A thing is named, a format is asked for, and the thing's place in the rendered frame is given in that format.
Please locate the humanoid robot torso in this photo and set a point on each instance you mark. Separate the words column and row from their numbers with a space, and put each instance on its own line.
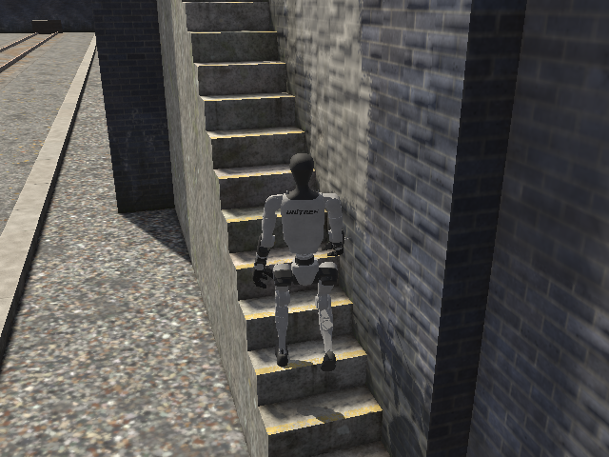
column 303, row 229

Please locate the robot right foot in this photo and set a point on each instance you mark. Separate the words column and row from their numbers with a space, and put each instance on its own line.
column 329, row 362

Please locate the robot right hand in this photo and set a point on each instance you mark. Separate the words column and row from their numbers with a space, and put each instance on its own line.
column 333, row 253

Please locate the left robot upper arm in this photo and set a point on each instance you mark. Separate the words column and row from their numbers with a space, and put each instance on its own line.
column 272, row 204

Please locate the right robot forearm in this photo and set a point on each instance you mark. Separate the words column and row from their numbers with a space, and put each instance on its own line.
column 338, row 246

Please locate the right robot upper arm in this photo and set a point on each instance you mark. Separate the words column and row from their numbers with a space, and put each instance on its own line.
column 332, row 203

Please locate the left robot forearm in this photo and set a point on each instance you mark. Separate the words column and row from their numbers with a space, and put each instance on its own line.
column 261, row 255

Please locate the robot left hand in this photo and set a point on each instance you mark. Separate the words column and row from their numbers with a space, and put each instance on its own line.
column 257, row 274

